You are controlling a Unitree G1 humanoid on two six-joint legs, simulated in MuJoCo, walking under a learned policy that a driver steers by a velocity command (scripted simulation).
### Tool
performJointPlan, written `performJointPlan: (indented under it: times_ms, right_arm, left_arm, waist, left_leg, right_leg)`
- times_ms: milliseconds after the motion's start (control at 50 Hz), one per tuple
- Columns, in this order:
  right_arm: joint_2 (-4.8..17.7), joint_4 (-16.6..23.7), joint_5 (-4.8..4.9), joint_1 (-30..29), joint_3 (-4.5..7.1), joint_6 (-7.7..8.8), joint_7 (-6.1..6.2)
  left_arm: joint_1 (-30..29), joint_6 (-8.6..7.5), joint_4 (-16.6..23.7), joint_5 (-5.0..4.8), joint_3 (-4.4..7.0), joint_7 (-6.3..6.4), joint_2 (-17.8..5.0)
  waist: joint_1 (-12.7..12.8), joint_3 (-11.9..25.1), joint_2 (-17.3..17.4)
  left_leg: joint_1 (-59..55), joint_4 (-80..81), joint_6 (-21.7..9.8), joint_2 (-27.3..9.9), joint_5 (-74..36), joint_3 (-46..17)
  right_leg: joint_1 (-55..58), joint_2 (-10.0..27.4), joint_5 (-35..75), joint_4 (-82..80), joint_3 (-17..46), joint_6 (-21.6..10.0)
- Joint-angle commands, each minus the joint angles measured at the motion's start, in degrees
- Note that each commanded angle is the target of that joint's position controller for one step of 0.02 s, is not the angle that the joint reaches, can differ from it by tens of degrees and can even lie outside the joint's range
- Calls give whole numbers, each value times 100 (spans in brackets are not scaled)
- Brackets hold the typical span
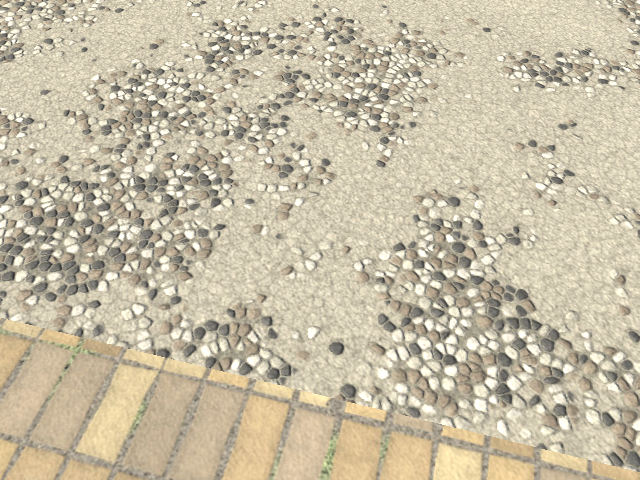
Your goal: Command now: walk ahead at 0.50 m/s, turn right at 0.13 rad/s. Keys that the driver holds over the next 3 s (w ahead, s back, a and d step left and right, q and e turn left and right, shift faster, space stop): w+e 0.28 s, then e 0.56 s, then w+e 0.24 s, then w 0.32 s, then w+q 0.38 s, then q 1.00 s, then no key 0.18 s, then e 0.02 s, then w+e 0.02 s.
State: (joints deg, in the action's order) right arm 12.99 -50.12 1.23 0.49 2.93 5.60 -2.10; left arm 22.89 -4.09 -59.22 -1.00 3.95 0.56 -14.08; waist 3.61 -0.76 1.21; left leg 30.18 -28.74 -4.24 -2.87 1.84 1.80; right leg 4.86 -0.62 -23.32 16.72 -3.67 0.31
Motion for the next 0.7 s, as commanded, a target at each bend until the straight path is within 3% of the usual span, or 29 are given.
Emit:
performJointPlan:
  times_ms: [20, 40, 60, 80, 100, 120, 160, 200, 300, 340, 400, 460, 500, 520, 540, 560, 580, 600, 620, 640, 680, 700]
  right_arm:
    - [1467, -253, -95, 2181, 493, 102, 95]
    - [1857, -391, -139, 2567, 562, 80, 76]
    - [1277, -354, -121, 2550, 398, 92, 79]
    - [1006, -278, -100, 2049, 315, 113, 103]
    - [815, -170, -114, 1544, 242, 128, 107]
    - [621, -159, -147, 1222, 193, 145, 95]
    - [443, -235, -231, 1078, 151, 170, 90]
    - [572, -315, -220, 1138, 190, 194, 136]
    - [755, -360, -256, 1281, 239, 151, 306]
    - [841, -287, -240, 1166, 242, 88, 384]
    - [997, -308, -159, 1423, 274, -42, 490]
    - [1190, -252, -29, 1388, 349, -203, 532]
    - [1301, -123, 56, 1148, 408, -293, 566]
    - [1254, -57, 72, 1034, 394, -330, 556]
    - [1097, 14, -64, 1272, 335, -296, 511]
    - [388, 192, -415, 1735, 145, -224, 421]
    - [636, 229, -196, 1912, 135, -120, 320]
    - [875, 355, 20, 1320, 202, -105, 294]
    - [891, 415, 6, 1017, 207, -143, 342]
    - [938, 361, -100, 927, 238, -226, 429]
    - [1030, 437, -176, 960, 305, -405, 497]
    - [934, 464, -189, 1007, 293, -444, 514]
  left_arm:
    - [-202, 8, 399, 72, 34, 3, -631]
    - [573, -112, 419, 40, -192, -53, 223]
    - [208, -232, 356, -125, -52, -59, -407]
    - [-312, -278, 532, -246, 45, -51, -731]
    - [-594, -268, 602, -219, 53, -4, -732]
    - [-717, -214, 606, -136, 101, 37, -679]
    - [-430, -31, 539, -132, 130, 25, -428]
    - [-462, 97, 582, -143, 133, 23, -271]
    - [-1157, 136, 902, -40, 171, -35, -281]
    - [-1513, 107, 1080, 31, 121, -109, -189]
    - [-2050, 130, 1376, 85, 50, -239, -69]
    - [-1987, 185, 1594, 71, 120, -349, -296]
    - [-1357, 173, 1558, 54, 260, -395, -626]
    - [-694, 134, 1408, 38, 398, -364, -900]
    - [-379, 127, 1399, 82, 553, -225, -1402]
    - [-587, 163, 1507, 174, 572, -131, -1847]
    - [-468, 140, 1715, 229, 483, -206, -1685]
    - [-752, 136, 1853, 185, 420, -227, -1384]
    - [-1156, 147, 1901, 49, 361, -200, -1140]
    - [-1438, 174, 1967, 0, 303, -161, -958]
    - [-1624, 226, 2059, 105, 279, -107, -905]
    - [-1608, 226, 2087, 148, 298, -83, -973]
  waist:
    - [-1290, 1425, -23]
    - [-865, 2239, 1539]
    - [-1092, 2246, 1076]
    - [-1024, 1398, 843]
    - [-827, 951, 382]
    - [-663, 579, 253]
    - [-378, 357, 475]
    - [-289, 125, 371]
    - [-337, -215, 168]
    - [-367, -299, 190]
    - [-578, -262, 180]
    - [-458, -56, 379]
    - [-89, 300, 469]
    - [261, 635, 276]
    - [332, 1020, -452]
    - [-373, 1514, -1685]
    - [-166, 2743, -1184]
    - [-34, 2232, -614]
    - [-161, 1518, -242]
    - [-300, 1079, -22]
    - [-527, 853, -270]
    - [-560, 871, -395]
  left_leg:
    - [-3484, -95, -597, -741, 148, -911]
    - [-5427, 567, -1462, -2149, 1111, -3657]
    - [-5274, 1057, -1304, -2083, 1671, -4142]
    - [-4564, 1118, -985, -1935, 1475, -3181]
    - [-3693, 1265, -809, -1755, 1040, -2442]
    - [-2947, 1490, -687, -1547, 760, -1883]
    - [-2246, 1846, -575, -1297, 565, -1172]
    - [-2018, 2065, -602, -1259, 230, -680]
    - [-2245, 2152, -532, -1184, -741, 213]
    - [-2099, 1990, -398, -1010, -1631, 757]
    - [-2433, 1581, -363, -1104, -2323, 1050]
    - [-3051, 918, -285, -1319, -3142, 1063]
    - [-3204, -123, -131, -1304, -3923, 1057]
    - [-3048, -1161, 91, -1050, -3519, 1153]
    - [-1968, -2712, 485, -686, -1596, 1170]
    - [62, -4716, 859, 373, 3886, 793]
    - [513, -5583, 837, 577, 4169, -568]
    - [893, -5566, 711, 366, 3565, -747]
    - [1070, -5123, 666, 157, 2979, -677]
    - [893, -4685, 672, -32, 2634, -686]
    - [267, -4113, 641, -65, 2335, -688]
    - [148, -3879, 656, -4, 2235, -645]
  right_leg:
    - [-1654, 846, 3518, 3179, 213, -558]
    - [-3948, -246, -482, 5223, 316, -205]
    - [-4517, -88, -973, 5987, 1229, -297]
    - [-4917, 198, -536, 6137, 1154, -387]
    - [-4731, 532, 32, 5920, 995, -393]
    - [-4471, 717, 409, 5584, 971, -384]
    - [-3909, 914, 773, 5273, 1018, -406]
    - [-4025, 956, 984, 5060, 1007, -381]
    - [-4685, 846, 2208, 3863, 1034, -213]
    - [-4306, 736, 2662, 3014, 586, -177]
    - [-4057, 565, 2791, 2347, 114, -183]
    - [-3842, 334, 2053, 2018, -68, -362]
    - [-3122, 4, 1582, 1751, -243, -591]
    - [-2247, -219, 2159, 1098, -263, -766]
    - [-938, 344, 4360, 996, 674, -1059]
    - [636, 1660, 7453, 1634, 2766, -1959]
    - [1105, 2300, 6399, 1056, 4146, -2722]
    - [656, 1988, 5254, 759, 3585, -2454]
    - [-111, 1671, 4277, 578, 3000, -2085]
    - [-906, 1444, 3640, 399, 2692, -1839]
    - [-1900, 1166, 3101, 166, 2472, -1676]
    - [-2057, 1071, 3203, 150, 2384, -1653]
